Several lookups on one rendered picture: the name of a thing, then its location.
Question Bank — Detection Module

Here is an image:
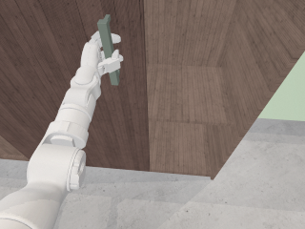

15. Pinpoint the robot left hand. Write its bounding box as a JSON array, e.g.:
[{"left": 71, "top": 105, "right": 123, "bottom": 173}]
[{"left": 80, "top": 31, "right": 124, "bottom": 77}]

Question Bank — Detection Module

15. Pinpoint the robot left upper arm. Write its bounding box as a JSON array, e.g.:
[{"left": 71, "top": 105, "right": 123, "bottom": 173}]
[{"left": 0, "top": 143, "right": 86, "bottom": 229}]

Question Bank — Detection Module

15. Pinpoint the handle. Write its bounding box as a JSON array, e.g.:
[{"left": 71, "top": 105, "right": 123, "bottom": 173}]
[{"left": 97, "top": 14, "right": 120, "bottom": 86}]

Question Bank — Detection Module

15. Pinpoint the left robot forearm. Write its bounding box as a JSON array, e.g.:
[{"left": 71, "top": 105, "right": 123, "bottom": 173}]
[{"left": 27, "top": 66, "right": 101, "bottom": 181}]

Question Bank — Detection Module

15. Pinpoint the wardrobe door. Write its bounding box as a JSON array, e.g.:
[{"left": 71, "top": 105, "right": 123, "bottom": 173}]
[
  {"left": 0, "top": 0, "right": 151, "bottom": 172},
  {"left": 0, "top": 136, "right": 23, "bottom": 156}
]

